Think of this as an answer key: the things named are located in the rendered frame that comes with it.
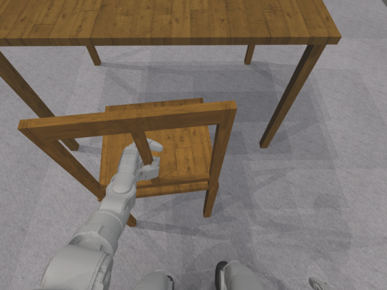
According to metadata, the left robot upper arm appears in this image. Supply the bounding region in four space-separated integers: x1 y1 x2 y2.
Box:
34 244 113 290

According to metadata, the table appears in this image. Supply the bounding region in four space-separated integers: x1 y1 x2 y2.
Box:
0 0 342 151

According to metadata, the robot left forearm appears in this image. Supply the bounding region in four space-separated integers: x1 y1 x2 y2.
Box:
40 172 137 289

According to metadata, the robot left thigh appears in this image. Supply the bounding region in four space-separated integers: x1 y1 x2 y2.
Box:
132 272 173 290

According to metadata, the robot thigh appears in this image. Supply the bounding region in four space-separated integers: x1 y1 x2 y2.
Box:
219 264 265 290
132 272 173 290

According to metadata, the right robot hand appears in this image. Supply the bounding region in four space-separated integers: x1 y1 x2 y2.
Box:
309 277 333 290

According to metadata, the robot right thigh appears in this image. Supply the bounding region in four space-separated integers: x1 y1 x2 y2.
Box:
219 264 265 290

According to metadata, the chair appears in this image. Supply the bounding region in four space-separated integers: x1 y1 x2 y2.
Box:
18 98 237 227

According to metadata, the left robot hand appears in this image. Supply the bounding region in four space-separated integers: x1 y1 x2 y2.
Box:
117 138 163 182

